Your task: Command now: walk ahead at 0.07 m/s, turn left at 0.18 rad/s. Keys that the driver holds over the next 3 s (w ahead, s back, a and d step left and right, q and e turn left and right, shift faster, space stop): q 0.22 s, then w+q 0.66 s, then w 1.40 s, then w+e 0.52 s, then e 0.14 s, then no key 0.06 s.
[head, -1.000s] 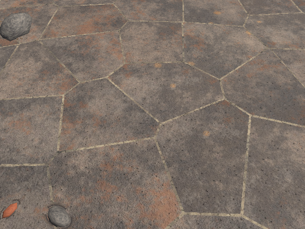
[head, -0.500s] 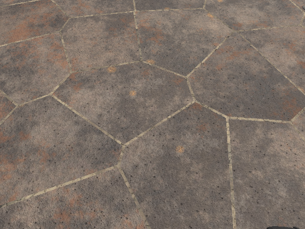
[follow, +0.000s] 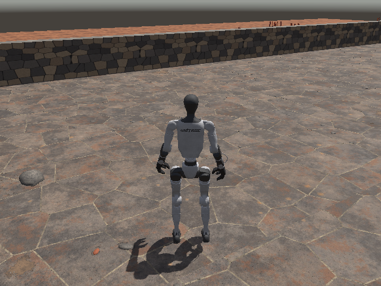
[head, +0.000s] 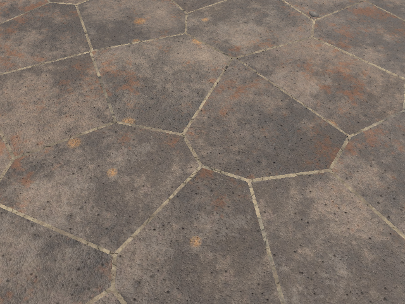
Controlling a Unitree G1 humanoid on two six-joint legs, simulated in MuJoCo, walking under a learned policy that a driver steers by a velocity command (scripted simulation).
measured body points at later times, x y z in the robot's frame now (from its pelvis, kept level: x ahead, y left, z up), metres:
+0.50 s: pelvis +0.06 +0.03 +0.02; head +0.08 +0.07 +0.46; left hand +0.17 +0.35 -0.09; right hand +0.19 -0.23 -0.08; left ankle +0.01 +0.10 -0.73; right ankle +0.18 -0.13 -0.67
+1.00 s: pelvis +0.28 +0.07 +0.01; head +0.30 +0.08 +0.46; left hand +0.16 +0.33 -0.11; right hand +0.56 -0.07 -0.08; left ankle +0.26 +0.25 -0.67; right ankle +0.29 -0.06 -0.73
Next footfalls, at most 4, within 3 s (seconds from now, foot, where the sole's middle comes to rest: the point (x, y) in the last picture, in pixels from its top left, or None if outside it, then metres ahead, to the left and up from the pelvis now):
0.26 left None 0.05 0.10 -0.77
0.74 right None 0.32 -0.04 -0.77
1.20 left None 0.43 0.35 -0.77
1.72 right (114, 216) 0.81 0.34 -0.77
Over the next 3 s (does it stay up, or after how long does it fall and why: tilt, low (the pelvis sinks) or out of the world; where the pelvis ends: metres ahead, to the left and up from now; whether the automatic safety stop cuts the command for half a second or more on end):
stays up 1.19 0.68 0.00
